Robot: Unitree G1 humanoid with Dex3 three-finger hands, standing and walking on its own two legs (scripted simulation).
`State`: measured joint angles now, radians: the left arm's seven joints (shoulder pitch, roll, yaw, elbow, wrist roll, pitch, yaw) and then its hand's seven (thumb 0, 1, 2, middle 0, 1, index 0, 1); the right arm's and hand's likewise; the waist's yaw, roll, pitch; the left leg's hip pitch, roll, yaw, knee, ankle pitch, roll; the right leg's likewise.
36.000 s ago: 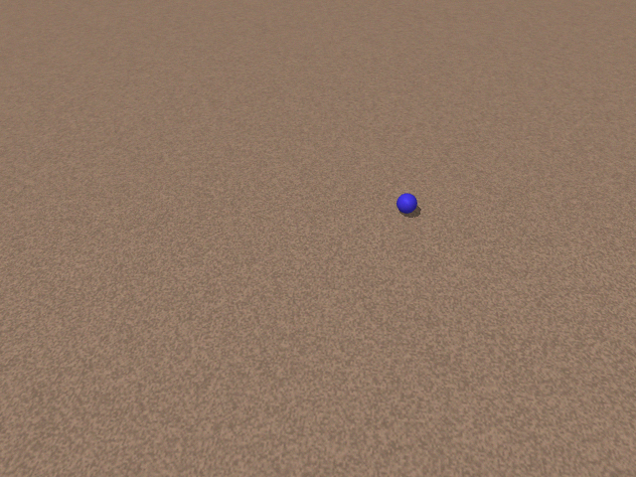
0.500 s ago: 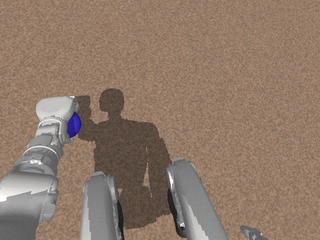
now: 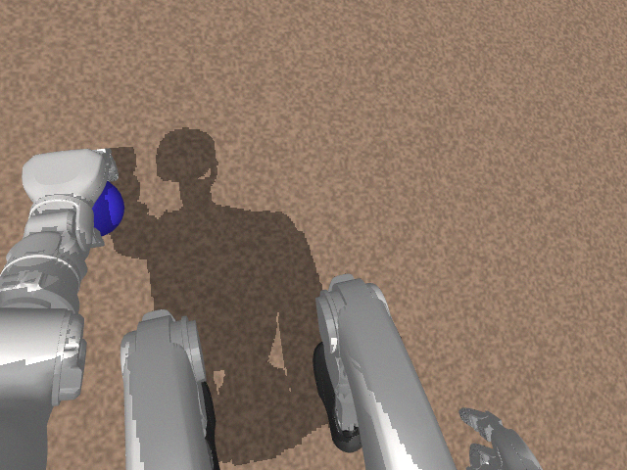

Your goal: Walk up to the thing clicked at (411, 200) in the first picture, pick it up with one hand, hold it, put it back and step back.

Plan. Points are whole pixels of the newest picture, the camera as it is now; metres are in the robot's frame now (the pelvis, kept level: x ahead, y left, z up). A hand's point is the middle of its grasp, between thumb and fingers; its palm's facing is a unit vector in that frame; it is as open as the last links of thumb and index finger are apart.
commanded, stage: crouch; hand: left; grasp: from above
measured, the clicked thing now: (89, 207) +0.48 +0.23 -0.20
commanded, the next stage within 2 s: lower in 0.48 s
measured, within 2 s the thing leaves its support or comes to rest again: rests again in 2.00 s
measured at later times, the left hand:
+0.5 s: hand (99, 204) +0.49 +0.22 -0.22, palm faces -0.45 -0.01 -0.89, open 10.7 cm
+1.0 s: hand (113, 211) +0.50 +0.22 -0.27, palm faces -0.46 -0.02 -0.89, open 10.7 cm
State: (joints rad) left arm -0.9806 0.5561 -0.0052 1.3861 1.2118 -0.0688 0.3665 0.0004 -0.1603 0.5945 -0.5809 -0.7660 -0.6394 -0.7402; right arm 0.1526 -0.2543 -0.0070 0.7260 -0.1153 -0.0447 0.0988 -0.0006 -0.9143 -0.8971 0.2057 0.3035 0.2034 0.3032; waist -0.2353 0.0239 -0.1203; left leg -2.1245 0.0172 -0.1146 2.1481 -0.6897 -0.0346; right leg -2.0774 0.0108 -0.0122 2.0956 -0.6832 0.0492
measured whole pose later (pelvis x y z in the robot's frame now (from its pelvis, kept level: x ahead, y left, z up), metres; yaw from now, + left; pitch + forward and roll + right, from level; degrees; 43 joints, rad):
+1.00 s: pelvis -0.01 +0.00 -0.09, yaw -3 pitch +35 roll -8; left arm -1.10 0.71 0.04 1.57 1.28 -0.12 0.44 0.00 -0.15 0.57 -0.60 -0.74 -0.65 -0.72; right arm 0.17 -0.28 0.10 0.73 -0.17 -0.07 0.15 0.00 -0.92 -0.90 0.21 0.30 0.20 0.30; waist -0.32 -0.01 0.00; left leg -2.35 0.00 -0.18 2.43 -0.69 -0.04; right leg -2.28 0.03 -0.04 2.34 -0.68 0.06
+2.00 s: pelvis -0.01 +0.01 -0.10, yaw -7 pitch +31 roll -12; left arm -1.14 0.87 0.11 1.72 1.29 -0.14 0.57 -0.01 -0.13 0.56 -0.58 -0.74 -0.63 -0.73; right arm 0.17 -0.32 0.21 0.70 -0.23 -0.18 0.24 0.00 -0.91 -0.90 0.21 0.30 0.20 0.30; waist -0.41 -0.07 0.12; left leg -2.36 0.00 -0.25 2.52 -0.72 -0.04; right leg -2.28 0.06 -0.09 2.37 -0.67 0.07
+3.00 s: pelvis -0.01 +0.01 -0.10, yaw -9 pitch +29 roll -14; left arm -1.17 0.96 0.07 1.77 1.28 -0.14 0.61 0.00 -0.33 0.85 -0.26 -0.89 -0.27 -0.89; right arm 0.16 -0.34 0.30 0.65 -0.25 -0.22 0.25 0.00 -0.91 -0.90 0.21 0.31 0.20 0.30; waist -0.45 -0.11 0.18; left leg -2.34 0.01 -0.28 2.52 -0.71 -0.03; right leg -2.24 0.07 -0.13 2.34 -0.65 0.08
